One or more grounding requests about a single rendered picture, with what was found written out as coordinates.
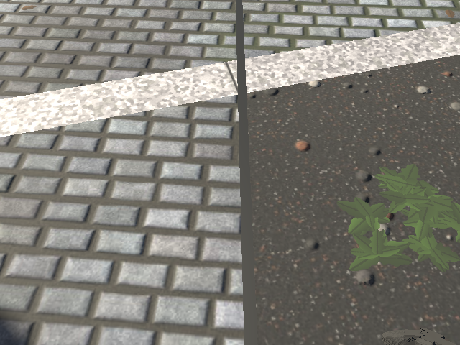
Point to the right robot hand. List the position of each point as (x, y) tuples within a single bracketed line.
[(414, 337)]

